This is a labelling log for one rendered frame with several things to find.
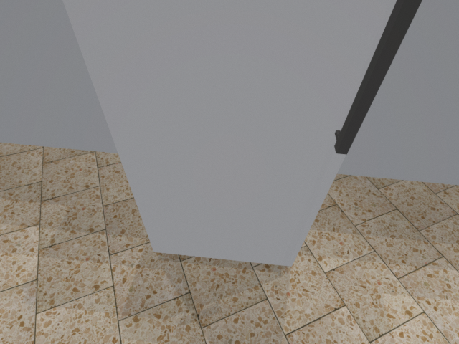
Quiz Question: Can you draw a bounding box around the fridge door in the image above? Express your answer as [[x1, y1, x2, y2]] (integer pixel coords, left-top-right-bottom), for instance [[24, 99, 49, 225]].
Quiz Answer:
[[63, 0, 397, 267]]

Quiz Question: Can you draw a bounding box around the handle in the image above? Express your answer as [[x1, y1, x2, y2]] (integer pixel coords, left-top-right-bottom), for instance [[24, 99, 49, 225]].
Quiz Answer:
[[334, 0, 422, 154]]

